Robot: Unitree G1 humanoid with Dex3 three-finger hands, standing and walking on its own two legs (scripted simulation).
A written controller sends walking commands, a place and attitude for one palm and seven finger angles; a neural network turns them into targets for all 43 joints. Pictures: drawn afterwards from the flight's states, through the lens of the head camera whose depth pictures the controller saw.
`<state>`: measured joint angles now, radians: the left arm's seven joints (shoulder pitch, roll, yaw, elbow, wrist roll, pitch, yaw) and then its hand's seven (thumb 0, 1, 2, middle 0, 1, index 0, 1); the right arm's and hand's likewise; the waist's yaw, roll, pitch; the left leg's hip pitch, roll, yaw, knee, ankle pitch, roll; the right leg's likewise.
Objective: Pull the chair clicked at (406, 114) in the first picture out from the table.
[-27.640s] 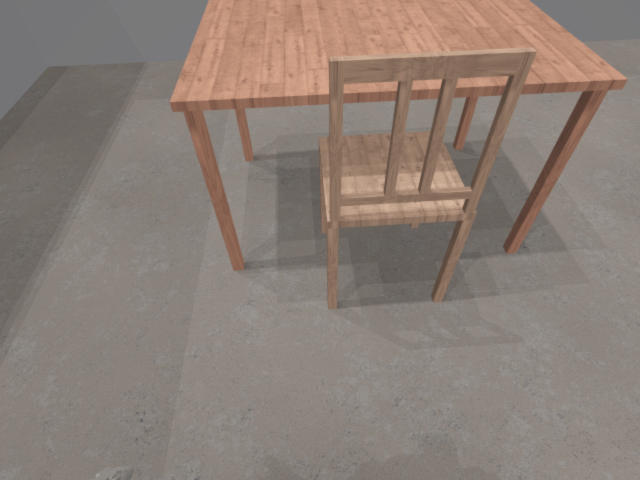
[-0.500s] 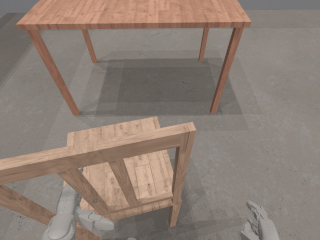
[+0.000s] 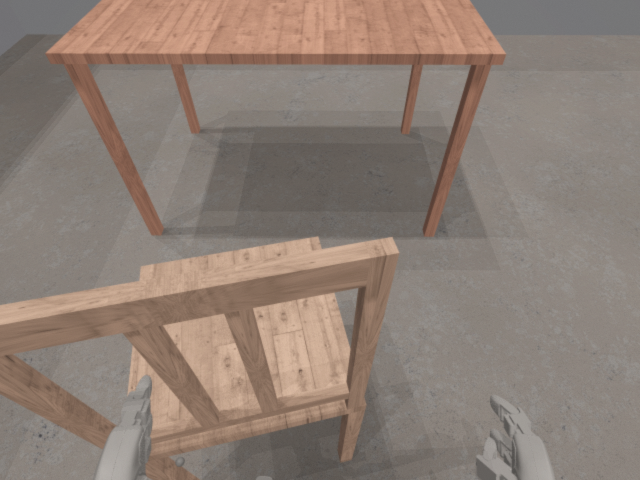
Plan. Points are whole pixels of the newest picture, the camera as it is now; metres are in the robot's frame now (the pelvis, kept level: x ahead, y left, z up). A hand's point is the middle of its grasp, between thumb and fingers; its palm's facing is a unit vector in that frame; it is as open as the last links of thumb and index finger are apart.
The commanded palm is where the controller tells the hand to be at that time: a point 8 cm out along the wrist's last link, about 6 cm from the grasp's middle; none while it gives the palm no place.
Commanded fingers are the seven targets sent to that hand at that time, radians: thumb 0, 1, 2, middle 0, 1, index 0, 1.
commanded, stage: draw the fingers out of the gap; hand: left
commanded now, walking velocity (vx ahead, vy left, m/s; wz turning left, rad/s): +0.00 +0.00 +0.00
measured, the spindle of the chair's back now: (183, 381) +0.25 +0.19 -0.01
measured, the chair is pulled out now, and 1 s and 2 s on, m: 0.65 0.65 0.65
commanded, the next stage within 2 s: draw the hand back to the body in 0.26 s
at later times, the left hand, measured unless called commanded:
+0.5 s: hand out of the picture +0.12 +0.17 +0.00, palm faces +0.14 -0.99 -0.09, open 17.5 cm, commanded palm +0.07 +0.23 +0.03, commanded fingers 0.00 -0.55 0.20 0.00 0.00 0.00 0.00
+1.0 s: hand (90, 454) +0.15 +0.21 +0.09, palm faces +0.18 -0.93 -0.31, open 16.8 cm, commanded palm +0.10 +0.26 +0.12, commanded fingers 0.00 -0.12 0.41 -0.06 -0.09 -0.06 -0.09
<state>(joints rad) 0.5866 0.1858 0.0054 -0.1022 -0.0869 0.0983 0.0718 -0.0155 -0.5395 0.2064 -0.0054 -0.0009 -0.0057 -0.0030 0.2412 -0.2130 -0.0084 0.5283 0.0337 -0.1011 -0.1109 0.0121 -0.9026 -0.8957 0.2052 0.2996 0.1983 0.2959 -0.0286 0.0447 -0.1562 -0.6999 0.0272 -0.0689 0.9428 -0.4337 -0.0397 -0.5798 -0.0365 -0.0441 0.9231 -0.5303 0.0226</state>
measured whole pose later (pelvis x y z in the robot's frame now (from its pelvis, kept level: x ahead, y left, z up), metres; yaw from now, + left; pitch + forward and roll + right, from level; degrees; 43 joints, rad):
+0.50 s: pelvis -0.01 +0.00 -0.02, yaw +0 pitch +13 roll -2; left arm 0.83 0.19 0.02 -0.28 -0.16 -0.10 -0.03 -0.02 -0.54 0.21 0.00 0.00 -0.01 0.00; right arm 0.23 -0.19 -0.04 0.53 0.05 -0.12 -0.12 0.01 -0.90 -0.90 0.21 0.30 0.20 0.30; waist 0.00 0.04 -0.20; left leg -0.81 0.03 -0.10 1.05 -0.47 -0.05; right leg -0.67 -0.03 -0.07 1.02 -0.57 0.01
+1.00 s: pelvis -0.01 +0.00 +0.01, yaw -1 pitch +5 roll -2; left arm 0.73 0.32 0.18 -0.41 -0.14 -0.08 0.01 -0.02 -0.41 0.27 -0.03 -0.03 -0.02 -0.03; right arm 0.23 -0.19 0.00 0.55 0.06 -0.13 -0.14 0.01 -0.90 -0.90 0.20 0.30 0.20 0.30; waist 0.03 0.06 -0.13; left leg -0.59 0.05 -0.07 0.91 -0.42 -0.05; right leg -0.46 -0.01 -0.04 0.86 -0.50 0.02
